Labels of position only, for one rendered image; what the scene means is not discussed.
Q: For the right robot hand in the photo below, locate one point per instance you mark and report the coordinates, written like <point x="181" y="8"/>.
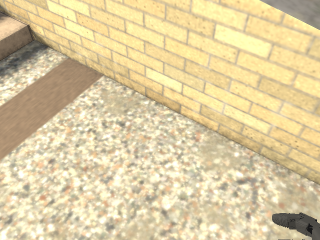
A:
<point x="301" y="222"/>

